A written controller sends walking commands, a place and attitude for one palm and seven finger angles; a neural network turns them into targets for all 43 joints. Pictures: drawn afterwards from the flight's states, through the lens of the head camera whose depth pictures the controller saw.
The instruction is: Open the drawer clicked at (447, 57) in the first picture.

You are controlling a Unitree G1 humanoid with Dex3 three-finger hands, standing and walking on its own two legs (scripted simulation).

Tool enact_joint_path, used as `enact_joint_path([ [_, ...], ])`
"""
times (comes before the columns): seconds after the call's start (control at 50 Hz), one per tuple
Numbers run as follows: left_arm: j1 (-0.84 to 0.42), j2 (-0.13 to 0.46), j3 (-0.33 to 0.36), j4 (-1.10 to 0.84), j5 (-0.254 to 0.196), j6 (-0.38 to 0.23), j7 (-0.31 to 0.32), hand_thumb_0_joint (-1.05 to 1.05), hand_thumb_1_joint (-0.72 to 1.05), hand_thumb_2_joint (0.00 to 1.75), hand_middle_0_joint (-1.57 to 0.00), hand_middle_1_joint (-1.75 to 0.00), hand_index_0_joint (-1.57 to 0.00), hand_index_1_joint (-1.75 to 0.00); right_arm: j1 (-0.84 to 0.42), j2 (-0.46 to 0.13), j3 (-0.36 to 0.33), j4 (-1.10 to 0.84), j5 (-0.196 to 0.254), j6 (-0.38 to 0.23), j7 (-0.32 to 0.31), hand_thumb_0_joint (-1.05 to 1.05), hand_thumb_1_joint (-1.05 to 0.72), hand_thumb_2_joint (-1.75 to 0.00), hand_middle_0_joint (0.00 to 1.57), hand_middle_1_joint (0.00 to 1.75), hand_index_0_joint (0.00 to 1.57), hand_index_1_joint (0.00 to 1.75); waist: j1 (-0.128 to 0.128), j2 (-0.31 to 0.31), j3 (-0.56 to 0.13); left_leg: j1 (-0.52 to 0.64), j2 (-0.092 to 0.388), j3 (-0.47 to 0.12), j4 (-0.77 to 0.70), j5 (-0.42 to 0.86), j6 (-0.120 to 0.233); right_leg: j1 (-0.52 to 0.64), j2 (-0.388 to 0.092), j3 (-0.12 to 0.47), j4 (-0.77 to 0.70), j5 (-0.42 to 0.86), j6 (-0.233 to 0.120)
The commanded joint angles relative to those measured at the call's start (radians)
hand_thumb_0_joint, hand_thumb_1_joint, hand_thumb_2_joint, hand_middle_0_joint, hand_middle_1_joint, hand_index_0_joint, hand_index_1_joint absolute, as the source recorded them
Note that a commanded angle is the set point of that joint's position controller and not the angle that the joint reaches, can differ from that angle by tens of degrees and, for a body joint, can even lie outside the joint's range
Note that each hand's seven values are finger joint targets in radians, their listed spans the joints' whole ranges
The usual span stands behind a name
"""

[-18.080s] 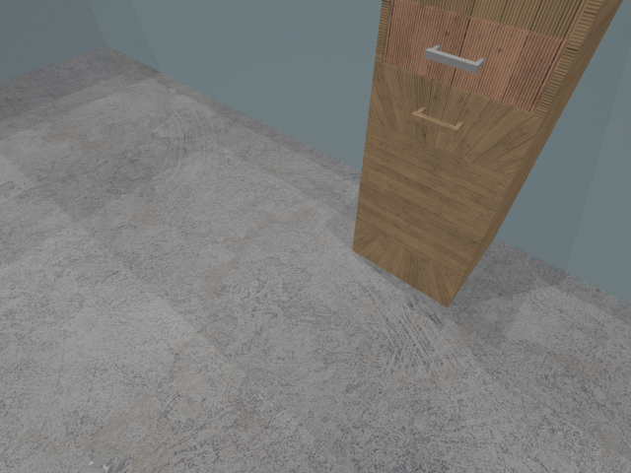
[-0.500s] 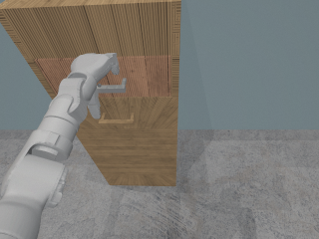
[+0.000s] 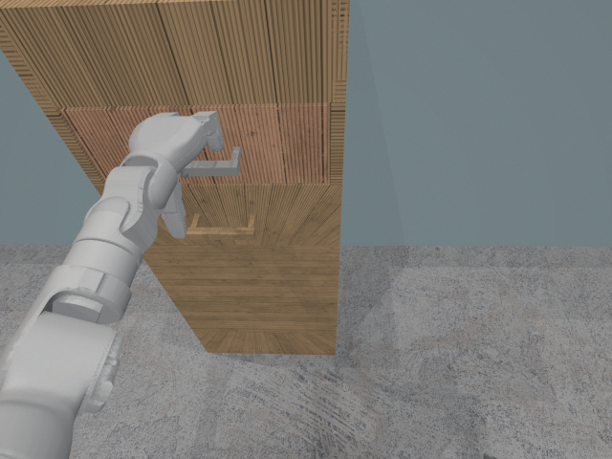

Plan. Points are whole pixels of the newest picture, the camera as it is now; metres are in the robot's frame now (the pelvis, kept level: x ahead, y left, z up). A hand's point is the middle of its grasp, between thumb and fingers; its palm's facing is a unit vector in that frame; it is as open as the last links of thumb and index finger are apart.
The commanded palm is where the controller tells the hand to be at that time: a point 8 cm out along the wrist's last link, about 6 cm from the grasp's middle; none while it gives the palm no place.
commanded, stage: lower the fingers behind the handle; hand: left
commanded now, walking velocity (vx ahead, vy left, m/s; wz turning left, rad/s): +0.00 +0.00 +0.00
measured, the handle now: (200, 160) +0.52 +0.17 +0.11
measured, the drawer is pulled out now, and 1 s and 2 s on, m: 0.00 0.00 0.00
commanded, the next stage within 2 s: lift the fingers back up to retry in 1.28 s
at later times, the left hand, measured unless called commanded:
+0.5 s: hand (173, 182) +0.46 +0.19 +0.12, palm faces -0.02 -0.04 -1.00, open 13.8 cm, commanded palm +0.44 +0.19 +0.17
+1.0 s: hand (176, 184) +0.46 +0.19 +0.11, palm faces +0.01 -0.02 -1.00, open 13.8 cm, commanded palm +0.44 +0.20 +0.14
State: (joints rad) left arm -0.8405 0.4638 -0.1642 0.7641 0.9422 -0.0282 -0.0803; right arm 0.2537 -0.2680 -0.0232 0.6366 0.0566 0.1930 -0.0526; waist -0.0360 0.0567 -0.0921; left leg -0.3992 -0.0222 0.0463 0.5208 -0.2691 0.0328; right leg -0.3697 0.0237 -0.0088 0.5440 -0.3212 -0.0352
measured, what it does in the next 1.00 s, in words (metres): stands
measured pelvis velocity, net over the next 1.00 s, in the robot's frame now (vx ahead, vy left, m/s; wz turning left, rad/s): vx -0.01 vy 0.01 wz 0.00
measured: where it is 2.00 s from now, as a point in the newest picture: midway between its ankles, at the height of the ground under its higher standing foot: outside the picture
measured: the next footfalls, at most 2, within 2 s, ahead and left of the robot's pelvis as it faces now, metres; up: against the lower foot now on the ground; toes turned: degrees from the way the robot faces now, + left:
none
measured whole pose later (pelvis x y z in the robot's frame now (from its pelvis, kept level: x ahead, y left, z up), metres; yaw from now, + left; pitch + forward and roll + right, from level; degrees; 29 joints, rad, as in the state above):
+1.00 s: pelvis -0.01 +0.01 -0.01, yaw +0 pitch +11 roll +0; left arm -0.89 0.45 -0.17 0.89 1.01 0.01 0.08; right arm 0.30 -0.26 -0.02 0.64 0.05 0.20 -0.04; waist -0.05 0.04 -0.13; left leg -0.53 -0.02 0.05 0.63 -0.30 0.04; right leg -0.49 0.03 -0.01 0.63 -0.34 -0.02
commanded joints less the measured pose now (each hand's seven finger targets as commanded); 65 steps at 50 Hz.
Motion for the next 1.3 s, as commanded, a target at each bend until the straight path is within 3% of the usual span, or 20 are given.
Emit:
enact_joint_path([
  [0.0, -0.517, 0.305, 0.163, -0.214, 0.009, -0.032, 0.102, 0.0, -0.5, 0.3, -0.3, -1.2, -0.3, -1.2, 0.01, -0.125, -0.046, -0.09, -0.015, -0.039, -0.005, 0.0, -0.9, -0.9, 0.2, 0.3, 0.2, 0.3, 0.002, -0.09, -0.36, 0.171, -0.001, -0.016, 0.016, 0.366, 0.022, 0.114, -0.008, 0.025, -0.036, 0.394, 0.0],
  [0.08, -0.541, 0.257, 0.131, -0.207, 0.03, -0.006, 0.16, 0.0, -0.5, 0.3, -0.3, -1.2, -0.3, -1.2, 0.016, -0.117, -0.054, -0.071, -0.018, -0.046, 0.005, 0.0, -0.9, -0.9, 0.2, 0.3, 0.2, 0.3, -0.009, -0.041, -0.395, 0.196, 0.0, -0.014, 0.032, 0.395, 0.016, 0.082, -0.001, 0.017, -0.018, 0.403, -0.001],
  [0.16, -0.528, 0.166, 0.058, -0.186, 0.025, 0.03, 0.153, 0.0, -0.5, 0.3, -0.3, -1.2, -0.3, -1.2, 0.029, -0.118, -0.064, -0.063, -0.018, -0.042, 0.013, 0.0, -0.9, -0.9, 0.2, 0.3, 0.2, 0.3, -0.03, -0.027, -0.396, 0.231, 0.001, -0.02, 0.044, 0.418, 0.017, 0.05, 0.004, 0.011, -0.022, 0.408, -0.001],
  [0.2, -0.479, 0.2, 0.087, -0.142, 0.021, 0.039, 0.135, 0.0, -0.5, 0.3, -0.3, -1.2, -0.3, -1.2, 0.031, -0.128, -0.06, -0.066, -0.017, -0.035, 0.008, 0.0, -0.9, -0.9, 0.2, 0.3, 0.2, 0.3, -0.027, -0.09, -0.383, 0.196, -0.004, -0.02, 0.043, 0.408, 0.022, 0.085, 0.001, 0.016, -0.029, 0.431, 0.001],
  [0.24, -0.484, 0.174, 0.062, -0.147, 0.018, 0.031, 0.117, 0.0, -0.5, 0.3, -0.3, -1.2, -0.3, -1.2, 0.031, -0.124, -0.059, -0.067, -0.016, -0.031, 0.006, 0.0, -0.9, -0.9, 0.2, 0.3, 0.2, 0.3, -0.029, -0.084, -0.362, 0.183, -0.004, -0.019, 0.04, 0.401, 0.023, 0.078, -0.001, 0.015, -0.025, 0.444, 0.003],
  [0.3, -0.431, 0.21, 0.098, -0.174, 0.016, 0.002, 0.105, 0.0, -0.5, 0.3, -0.3, -1.2, -0.3, -1.2, 0.03, -0.126, -0.06, -0.077, -0.02, -0.024, 0.004, 0.0, -0.9, -0.9, 0.2, 0.3, 0.2, 0.3, -0.011, -0.089, -0.391, 0.184, -0.005, -0.02, 0.047, 0.446, 0.024, 0.116, -0.003, 0.019, -0.016, 0.485, -0.001],
  [0.34, -0.376, 0.181, 0.084, -0.158, 0.014, -0.004, 0.1, 0.0, -0.5, 0.3, -0.3, -1.2, -0.3, -1.2, 0.028, -0.122, -0.059, -0.081, -0.018, -0.018, 0.008, 0.0, -0.9, -0.9, 0.2, 0.3, 0.2, 0.3, -0.006, -0.089, -0.351, 0.17, -0.003, -0.02, 0.043, 0.429, 0.021, 0.088, 0.001, 0.012, -0.014, 0.461, 0.0],
  [0.38, -0.372, 0.161, 0.07, -0.131, 0.014, -0.005, 0.104, 0.0, -0.5, 0.3, -0.3, -1.2, -0.3, -1.2, 0.03, -0.123, -0.057, -0.078, -0.015, -0.015, 0.01, 0.0, -0.9, -0.9, 0.2, 0.3, 0.2, 0.3, -0.012, -0.097, -0.294, 0.151, 0.002, -0.023, 0.037, 0.375, 0.017, 0.041, 0.004, 0.007, -0.021, 0.393, -0.001],
  [0.5, -0.382, 0.155, 0.065, -0.124, 0.031, 0.002, 0.132, 0.0, -0.5, 0.3, -0.3, -1.2, -0.3, -1.2, 0.043, -0.127, -0.063, -0.075, -0.019, -0.015, 0.015, 0.0, -0.9, -0.9, 0.2, 0.3, 0.2, 0.3, -0.016, -0.074, -0.335, 0.158, 0.004, -0.023, 0.05, 0.377, 0.015, 0.026, 0.004, 0.01, -0.011, 0.369, -0.007],
  [0.68, -0.339, 0.135, 0.051, -0.049, 0.043, 0.033, 0.146, 0.0, -0.5, 0.3, -0.3, -1.2, -0.3, -1.2, 0.042, -0.126, -0.056, -0.083, -0.017, -0.008, 0.013, 0.0, -0.9, -0.9, 0.2, 0.3, 0.2, 0.3, -0.019, -0.103, -0.272, 0.1, 0.006, -0.014, 0.048, 0.297, 0.014, -0.002, 0.004, 0.007, -0.011, 0.319, -0.003],
  [0.7, -0.319, 0.159, 0.072, -0.034, 0.044, 0.033, 0.146, 0.0, -0.5, 0.3, -0.3, -1.2, -0.3, -1.2, 0.043, -0.13, -0.057, -0.084, -0.018, -0.008, 0.011, 0.0, -0.9, -0.9, 0.2, 0.3, 0.2, 0.3, -0.015, -0.112, -0.277, 0.094, 0.006, -0.011, 0.05, 0.294, 0.015, 0.01, 0.003, 0.012, -0.015, 0.318, -0.003],
  [0.78, -0.346, 0.138, 0.043, 0.03, 0.053, 0.053, 0.149, 0.0, -0.5, 0.3, -0.3, -1.2, -0.3, -1.2, 0.055, -0.132, -0.051, -0.08, -0.013, -0.011, 0.006, 0.0, -0.9, -0.9, 0.2, 0.3, 0.2, 0.3, -0.036, -0.117, -0.224, 0.062, 0.008, -0.013, 0.047, 0.214, 0.014, -0.05, 0.004, 0.008, -0.019, 0.238, 0.001],
  [0.82, -0.346, 0.177, 0.067, 0.06, 0.06, 0.058, 0.15, 0.0, -0.5, 0.3, -0.3, -1.2, -0.3, -1.2, 0.062, -0.139, -0.048, -0.082, -0.013, -0.012, 0.002, 0.0, -0.9, -0.9, 0.2, 0.3, 0.2, 0.3, -0.035, -0.128, -0.238, 0.04, 0.007, -0.012, 0.051, 0.199, 0.015, -0.038, 0.001, 0.014, -0.015, 0.234, 0.003],
  [0.84, -0.359, 0.138, 0.034, 0.062, 0.058, 0.059, 0.148, 0.0, -0.5, 0.3, -0.3, -1.2, -0.3, -1.2, 0.066, -0.135, -0.048, -0.082, -0.015, -0.015, 0.002, 0.0, -0.9, -0.9, 0.2, 0.3, 0.2, 0.3, -0.043, -0.117, -0.243, 0.043, 0.006, -0.012, 0.056, 0.205, 0.015, -0.048, 0.002, 0.012, -0.01, 0.242, 0.003],
  [0.88, -0.327, 0.153, 0.054, 0.073, 0.059, 0.058, 0.144, 0.0, -0.5, 0.3, -0.3, -1.2, -0.3, -1.2, 0.076, -0.136, -0.05, -0.086, -0.015, -0.013, 0.003, 0.0, -0.9, -0.9, 0.2, 0.3, 0.2, 0.3, -0.033, -0.116, -0.256, 0.041, 0.007, -0.012, 0.06, 0.207, 0.013, -0.046, 0.004, 0.008, -0.003, 0.236, 0.0],
  [1.08, -0.342, 0.151, 0.044, 0.095, 0.055, 0.054, 0.139, 0.0, -0.5, 0.3, -0.3, -1.2, -0.3, -1.2, 0.094, -0.137, -0.049, -0.093, -0.011, -0.023, -0.001, 0.0, -0.9, -0.9, 0.2, 0.3, 0.2, 0.3, -0.045, -0.118, -0.231, 0.011, 0.011, -0.01, 0.063, 0.148, 0.017, -0.074, 0.006, 0.011, -0.011, 0.18, 0.005],
  [1.12, -0.355, 0.182, 0.068, 0.072, 0.054, 0.045, 0.141, 0.0, -0.5, 0.3, -0.3, -1.2, -0.3, -1.2, 0.098, -0.138, -0.051, -0.096, -0.011, -0.026, -0.002, 0.0, -0.9, -0.9, 0.2, 0.3, 0.2, 0.3, -0.037, -0.123, -0.262, 0.008, 0.009, -0.007, 0.065, 0.151, 0.02, -0.044, 0.005, 0.023, -0.011, 0.191, 0.006],
  [1.2, -0.353, 0.17, 0.061, 0.076, 0.058, 0.045, 0.146, 0.0, -0.5, 0.3, -0.3, -1.2, -0.3, -1.2, 0.107, -0.139, -0.052, -0.095, -0.009, -0.028, 0.0, 0.0, -0.9, -0.9, 0.2, 0.3, 0.2, 0.3, -0.041, -0.127, -0.24, 0.008, 0.011, -0.012, 0.065, 0.151, 0.019, -0.066, 0.009, 0.016, -0.012, 0.175, 0.003],
  [1.24, -0.389, 0.121, 0.019, 0.075, 0.056, 0.051, 0.152, 0.0, -0.5, 0.3, -0.3, -1.2, -0.3, -1.2, 0.109, -0.134, -0.053, -0.089, -0.008, -0.035, 0.001, 0.0, -0.9, -0.9, 0.2, 0.3, 0.2, 0.3, -0.057, -0.106, -0.218, 0.016, 0.012, -0.013, 0.063, 0.123, 0.019, -0.106, 0.011, 0.013, -0.016, 0.141, 0.005],
  [1.28, -0.38, 0.15, 0.047, 0.074, 0.059, 0.053, 0.156, 0.0, -0.5, 0.3, -0.3, -1.2, -0.3, -1.2, 0.116, -0.137, -0.054, -0.088, -0.01, -0.036, 0.002, 0.0, -0.9, -0.9, 0.2, 0.3, 0.2, 0.3, -0.046, -0.103, -0.246, 0.024, 0.012, -0.018, 0.064, 0.137, 0.018, -0.095, 0.013, 0.013, -0.007, 0.148, 0.002],
])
